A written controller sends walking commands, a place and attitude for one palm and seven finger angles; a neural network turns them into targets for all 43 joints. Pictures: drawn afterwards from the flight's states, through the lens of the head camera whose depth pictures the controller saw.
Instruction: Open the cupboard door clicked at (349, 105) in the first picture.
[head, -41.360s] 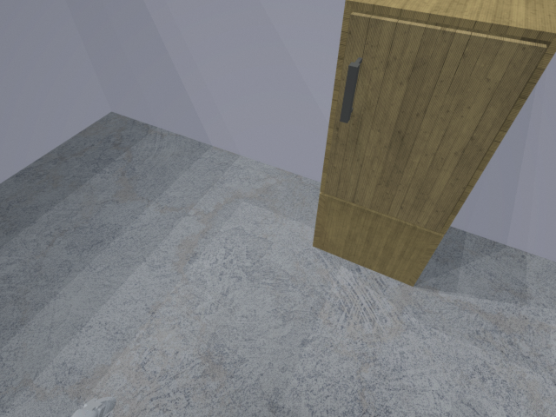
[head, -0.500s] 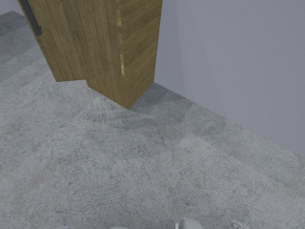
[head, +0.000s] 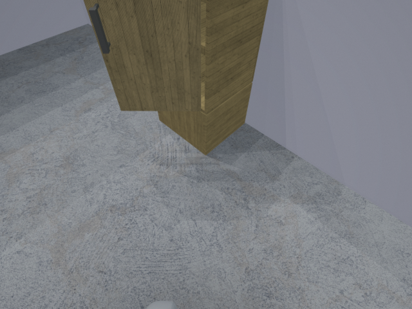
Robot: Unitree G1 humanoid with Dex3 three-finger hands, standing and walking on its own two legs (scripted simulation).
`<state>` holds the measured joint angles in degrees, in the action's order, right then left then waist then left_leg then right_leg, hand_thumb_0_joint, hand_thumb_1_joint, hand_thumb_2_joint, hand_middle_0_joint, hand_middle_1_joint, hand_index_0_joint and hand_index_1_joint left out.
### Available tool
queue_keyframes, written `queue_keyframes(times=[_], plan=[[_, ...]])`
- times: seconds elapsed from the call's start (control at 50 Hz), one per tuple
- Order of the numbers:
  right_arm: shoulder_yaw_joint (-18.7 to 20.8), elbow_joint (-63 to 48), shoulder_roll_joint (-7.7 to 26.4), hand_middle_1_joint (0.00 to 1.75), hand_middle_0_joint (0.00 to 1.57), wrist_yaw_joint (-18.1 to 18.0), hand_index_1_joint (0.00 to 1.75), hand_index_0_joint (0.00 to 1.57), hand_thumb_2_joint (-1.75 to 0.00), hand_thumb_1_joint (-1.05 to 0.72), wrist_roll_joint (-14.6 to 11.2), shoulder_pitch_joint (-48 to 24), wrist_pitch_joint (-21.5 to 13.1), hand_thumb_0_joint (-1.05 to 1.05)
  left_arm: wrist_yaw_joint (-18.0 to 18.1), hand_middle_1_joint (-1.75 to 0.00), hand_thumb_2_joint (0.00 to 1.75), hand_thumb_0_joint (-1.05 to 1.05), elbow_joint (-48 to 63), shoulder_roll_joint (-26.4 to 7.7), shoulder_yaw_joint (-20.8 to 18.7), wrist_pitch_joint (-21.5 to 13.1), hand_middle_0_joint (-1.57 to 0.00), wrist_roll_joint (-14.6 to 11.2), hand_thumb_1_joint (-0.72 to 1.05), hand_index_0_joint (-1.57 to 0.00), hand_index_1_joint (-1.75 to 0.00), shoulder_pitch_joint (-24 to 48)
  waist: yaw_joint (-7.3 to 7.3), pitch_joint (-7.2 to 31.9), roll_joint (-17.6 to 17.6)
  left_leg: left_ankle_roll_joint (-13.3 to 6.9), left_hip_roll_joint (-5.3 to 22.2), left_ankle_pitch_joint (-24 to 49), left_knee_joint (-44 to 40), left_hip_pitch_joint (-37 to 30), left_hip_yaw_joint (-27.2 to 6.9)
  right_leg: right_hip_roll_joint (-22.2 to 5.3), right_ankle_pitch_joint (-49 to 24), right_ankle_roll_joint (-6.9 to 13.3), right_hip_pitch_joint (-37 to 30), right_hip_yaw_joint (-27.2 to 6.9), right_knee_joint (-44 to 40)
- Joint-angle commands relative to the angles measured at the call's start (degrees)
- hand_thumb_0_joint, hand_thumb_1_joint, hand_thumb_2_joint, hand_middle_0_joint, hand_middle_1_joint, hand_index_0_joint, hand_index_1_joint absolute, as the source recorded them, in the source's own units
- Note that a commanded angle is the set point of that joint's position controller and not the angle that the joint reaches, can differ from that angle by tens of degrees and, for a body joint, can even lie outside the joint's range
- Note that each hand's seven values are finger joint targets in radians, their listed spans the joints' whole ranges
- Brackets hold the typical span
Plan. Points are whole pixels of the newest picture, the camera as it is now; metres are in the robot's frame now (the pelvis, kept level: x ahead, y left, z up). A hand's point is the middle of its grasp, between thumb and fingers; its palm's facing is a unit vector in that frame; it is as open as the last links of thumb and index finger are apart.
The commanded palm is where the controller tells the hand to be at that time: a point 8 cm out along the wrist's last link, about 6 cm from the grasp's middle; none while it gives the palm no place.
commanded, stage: take the last steps up to it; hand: left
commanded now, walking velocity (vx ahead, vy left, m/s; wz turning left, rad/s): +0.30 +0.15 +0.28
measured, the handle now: (101, 29) +0.98 +0.45 +0.03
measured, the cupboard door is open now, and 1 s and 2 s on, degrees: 44 44 44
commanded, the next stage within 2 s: come to a stop and stand still in 1.30 s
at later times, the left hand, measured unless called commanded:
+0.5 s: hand (103, 288) +0.17 +0.24 -0.16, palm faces +0.07 -0.98 -0.19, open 7.4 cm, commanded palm none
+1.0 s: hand (104, 278) +0.20 +0.25 -0.16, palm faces +0.22 -0.95 -0.20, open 7.3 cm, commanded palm none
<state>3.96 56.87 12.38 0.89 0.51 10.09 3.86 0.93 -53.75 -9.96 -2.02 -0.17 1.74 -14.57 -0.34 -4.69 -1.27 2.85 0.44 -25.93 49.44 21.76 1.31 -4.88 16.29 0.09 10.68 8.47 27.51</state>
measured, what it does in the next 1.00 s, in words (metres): walks ahead: left foot, then right foot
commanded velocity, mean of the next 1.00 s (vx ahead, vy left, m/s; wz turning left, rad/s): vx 0.30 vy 0.12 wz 0.06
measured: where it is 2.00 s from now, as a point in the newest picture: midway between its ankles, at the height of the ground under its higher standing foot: (181, 261)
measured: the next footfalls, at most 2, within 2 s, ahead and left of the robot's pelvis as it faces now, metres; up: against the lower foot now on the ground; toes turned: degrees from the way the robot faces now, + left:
left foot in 0.10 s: +0.04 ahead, +0.12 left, +0.00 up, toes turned +6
right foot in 0.62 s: +0.25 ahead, -0.05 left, +0.00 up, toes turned -2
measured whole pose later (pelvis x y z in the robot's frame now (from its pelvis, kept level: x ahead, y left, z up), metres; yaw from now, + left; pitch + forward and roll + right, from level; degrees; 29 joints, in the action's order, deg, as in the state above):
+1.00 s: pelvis +0.26 +0.07 +0.00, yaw +7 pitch +1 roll +0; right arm 3.8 58.2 11.0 2.0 1.4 9.9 -0.4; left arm 0.0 -63.1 -9.7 -3.4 -3.8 1.5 -21.2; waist -2.5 -2.3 0.0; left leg 2.0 5.2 -10.1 40.1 29.0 3.3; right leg -3.3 15.7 -0.6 2.9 8.9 18.3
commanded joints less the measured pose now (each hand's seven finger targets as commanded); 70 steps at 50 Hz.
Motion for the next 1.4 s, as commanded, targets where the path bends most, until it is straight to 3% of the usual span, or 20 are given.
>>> queue_keyframes(times=[0.0, 0.06, 0.1, 0.12, 0.22, 0.5, 0.56, 0.58, 0.6, 0.62, 0.66, 0.74, 0.84, 0.98, 1.04, 1.08, 1.12, 1.18, 1.24, 1.38], plan=[[-0.51, -5.01, 2.46, 0.3, 0.2, 0.12, 0.3, 0.2, -0.9, -0.9, 0.21, -2.62, -2.95, 0.0, 0.02, -0.3, 0.9, 0.0, 0.99, -13.68, -3.87, -1.4, -0.2, -0.07, 0.9, -0.2, -0.3, -4.63, -2.69, 5.71, -9.78, -0.66, -0.56, 0.66, -11.87, 0.2, 3.5, -15.74, -14.72, 7.56, -7.88, -12.51, -7.81], [-0.31, -3.03, 4.27, 0.3, 0.2, -0.07, 0.3, 0.2, -0.9, -0.9, 0.44, 3.73, -3.97, 0.0, -0.78, -0.3, 0.9, 0.0, 1.08, -12.55, -4.02, -0.84, -0.2, -0.66, 0.9, -0.2, -0.3, -1.36, 1.13, 4.91, -3.69, -2.64, -0.94, 7.61, -26.04, -15.9, 3.33, -11.95, 2.53, 2.88, 5.47, -7.06, -1.71], [1.97, -1.43, 13.38, 0.3, 0.2, -1.16, 0.3, 0.2, -0.9, -0.9, 1.39, 13.49, -4.26, 0.0, -1.6, -0.3, 0.9, 0.0, 4.74, -6.39, -2.46, -0.41, -0.2, -1.01, 0.9, -0.2, -0.3, 3.2, 5.99, 5.66, 22.15, -13.86, 19.41, 3.06, -36.38, -27.95, -25.58, 0.7, 19.67, -2.64, 27.8, 2.61, 25.57], [1.74, -0.48, 12.98, 0.3, 0.2, -1.67, 0.3, 0.2, -0.9, -0.9, 1.06, 15.55, -4.05, 0.0, -1.55, -0.3, 0.9, 0.0, 6.26, -7.16, -2.01, -0.58, -0.2, -0.5, 0.9, -0.2, -0.3, 8.79, 7.07, 3.05, 15.14, -17.13, 21.49, 4.41, -37.03, -24.66, -25.22, -0.88, 18.86, -1.28, 30.92, -3.23, 33.1], [-0.88, -1.58, 6.23, 0.3, 0.2, -2.39, 0.3, 0.2, -0.9, -0.9, 0.62, 9.74, -6.89, 0.0, -2.44, -0.3, 0.9, 0.0, 1.1, -6.43, -2.1, -0.75, -0.2, -0.17, 0.9, -0.2, -0.3, 4.24, 1.12, 1.91, 5.04, -13.9, 13.09, 20.53, -37.99, -20.1, -13.8, -2.41, 2.39, -1.05, 28.28, -6.66, 38.88], [-1.59, 5.55, 4.17, 0.3, 0.2, -2.38, 0.3, 0.2, -0.9, -0.9, 1.02, 18.8, -7.45, 0.0, -2.14, -0.3, 0.9, 0.0, 4.32, -3.73, -0.8, -1.18, -0.2, -0.39, 0.9, -0.2, -0.3, 13.84, 2.63, -2.51, 5.46, -14.25, 12.05, 32.7, -36.18, -19.44, -7.8, 0.87, -1.03, -0.12, 17.91, -2.62, 13.14], [-1.72, 6.27, 4.2, 0.3, 0.2, -2.53, 0.3, 0.2, -0.9, -0.9, 0.61, 17.42, -7.45, 0.0, -1.95, -0.3, 0.9, 0.0, 1.21, -5.46, -1.89, -2.03, -0.2, -0.34, 0.9, -0.2, -0.3, 2.78, -2.96, 1.82, 1.59, -10.99, 8.14, 38.7, -22.69, -13.62, -4.71, 3.45, -5.12, 1.58, -1.95, -1.93, 3.04], [-1.52, 5.55, 3.53, 0.3, 0.2, -2.23, 0.3, 0.2, -0.9, -0.9, -0.13, 16.52, -7.84, 0.0, -1.52, -0.3, 0.9, 0.0, -1.36, -8.78, -2.98, -2.7, -0.2, -0.12, 0.9, -0.2, -0.3, -6.31, -6.57, 7.22, -3.23, -8.68, 5.04, 34.03, -10.83, -4.78, -2.38, -2.36, -5.54, 3.92, -17.44, -9.69, 0.83], [-1.52, 3.74, 1.87, 0.3, 0.2, -2.05, 0.3, 0.2, -0.9, -0.9, -0.69, 18.22, -8.09, 0.0, -0.85, -0.3, 0.9, 0.0, -3.67, -14.0, -4.54, -2.94, -0.2, -0.05, 0.9, -0.2, -0.3, -14.46, -8.12, 13.97, -14.88, -5.18, -3.32, 6.24, 5.77, 9.22, 2.3, -19.18, -6.87, 10.59, -31.01, -32.06, -5.46], [-1.09, 2.7, 3.62, 0.3, 0.2, -1.87, 0.3, 0.2, -0.9, -0.9, -0.16, 15.78, -7.46, 0.0, -0.51, -0.3, 0.9, 0.0, -3.73, -15.11, -4.61, -2.62, -0.2, -1.08, 0.9, -0.2, -0.3, -14.29, -6.91, 11.52, -10.41, -4.81, -1.97, -7.0, 18.41, 12.61, -1.06, -25.75, -6.22, 13.96, -25.09, -39.11, -12.33], [-0.58, 2.4, 2.0, 0.3, 0.2, -1.43, 0.3, 0.2, -0.9, -0.9, 0.37, 9.0, -6.54, 0.0, 0.11, -0.3, 0.9, 0.0, -1.42, -9.49, -3.27, -2.74, -0.2, -1.2, 0.9, -0.2, -0.3, -5.01, -4.22, -1.1, -3.04, -4.4, 3.83, 1.9, 20.53, 14.69, -4.47, -21.02, 5.2, 11.53, -6.08, -30.87, -16.63], [-1.01, 3.84, -2.23, 0.3, 0.2, -0.33, 0.3, 0.2, -0.9, -0.9, 1.13, 12.69, -4.43, 0.0, -0.23, -0.3, 0.9, 0.0, -1.93, -3.91, -1.68, -4.16, -0.2, -0.93, 0.9, -0.2, -0.3, -2.2, 0.83, -0.21, -5.85, -1.86, 5.84, 12.2, 13.34, 8.17, -1.33, -13.17, -3.23, 7.15, 3.79, -12.84, -19.41], [-0.54, 0.95, -2.47, 0.3, 0.2, 0.73, 0.3, 0.2, -0.9, -0.9, 1.09, 6.68, -4.44, 0.0, -0.58, -0.3, 0.9, 0.0, -4.06, -5.66, -2.5, -5.12, -0.2, -0.64, 0.9, -0.2, -0.3, -4.86, -0.16, 0.79, -2.95, -0.32, 6.02, 16.92, 0.13, 9.31, 1.53, -12.32, -8.03, 8.18, -0.34, -9.42, -19.42], [-0.92, -3.56, -0.58, 0.3, 0.2, 1.55, 0.3, 0.2, -0.9, -0.9, 0.78, -3.45, -6.12, 0.0, -0.57, -0.3, 0.9, 0.0, -7.46, -8.63, -2.52, -4.49, -0.2, -0.13, 0.9, -0.2, -0.3, -9.02, -2.7, 0.68, -8.7, -1.63, 2.7, 13.28, -15.12, 5.42, 4.22, -13.29, -18.97, 6.78, -7.51, -8.59, -13.02], [-0.16, -0.29, 3.34, 0.3, 0.2, 0.53, 0.3, 0.2, -0.9, -0.9, 1.14, 7.08, -7.02, 0.0, -0.6, -0.3, 0.9, 0.0, -7.25, -8.17, -2.55, -3.81, -0.2, -0.39, 0.9, -0.2, -0.3, -7.38, 3.27, 4.39, -1.86, -3.4, 0.42, 14.87, -24.31, -16.44, 5.86, -8.9, -20.26, 4.07, 2.14, -4.01, 2.12], [2.0, 2.36, 13.07, 0.3, 0.2, -1.16, 0.3, 0.2, -0.9, -0.9, 1.6, 20.52, -7.12, 0.0, -1.03, -0.3, 0.9, 0.0, -4.5, -3.3, -1.12, -3.78, -0.2, -1.09, 0.9, -0.2, -0.3, -8.09, 7.33, 14.4, 18.13, -13.12, 21.79, 21.68, -29.94, -35.11, -21.12, 2.91, 17.07, 0.09, 21.98, 1.0, 33.47], [0.81, 1.41, 9.96, 0.3, 0.2, -2.05, 0.3, 0.2, -0.9, -0.9, 1.13, 16.08, -6.85, 0.0, -0.66, -0.3, 0.9, 0.0, -3.41, -4.11, -1.18, -3.47, -0.2, -0.96, 0.9, -0.2, -0.3, -2.29, 5.56, 9.86, 8.35, -15.17, 21.79, 25.66, -31.98, -26.58, -17.71, -0.94, 13.08, 1.65, 26.53, -6.14, 45.88], [-1.1, -0.45, 4.49, 0.3, 0.2, -2.48, 0.3, 0.2, -0.9, -0.9, 0.85, 8.22, -7.89, 0.0, -1.23, -0.3, 0.9, 0.0, -4.89, -2.34, -1.28, -2.23, -0.2, -0.47, 0.9, -0.2, -0.3, -3.85, 1.38, 3.4, 8.05, -12.66, 17.3, 28.77, -35.25, -14.52, -7.63, -3.27, 5.15, 0.6, 23.06, -7.75, 42.85], [-1.5, 0.48, 3.71, 0.3, 0.2, -2.64, 0.3, 0.2, -0.9, -0.9, 0.79, 8.12, -8.5, 0.0, -1.27, -0.3, 0.9, 0.0, -5.08, -1.32, -1.22, -1.29, -0.2, -0.53, 0.9, -0.2, -0.3, -5.6, -0.66, 5.49, 7.16, -12.51, 15.53, 36.4, -35.81, -14.51, -2.65, -2.3, 2.54, 0.06, 20.15, -6.67, 36.71], [-1.34, 2.07, 3.72, 0.3, 0.2, -2.45, 0.3, 0.2, -0.9, -0.9, 1.26, 9.69, -7.59, 0.0, -1.29, -0.3, 0.9, 0.0, -1.73, -1.25, -0.91, -0.56, -0.2, -0.36, 0.9, -0.2, -0.3, 1.89, 0.03, 2.0, 5.71, -13.08, 14.93, 33.65, -35.8, -12.38, -0.8, -0.37, -0.82, 0.37, 13.08, -4.27, 16.63]])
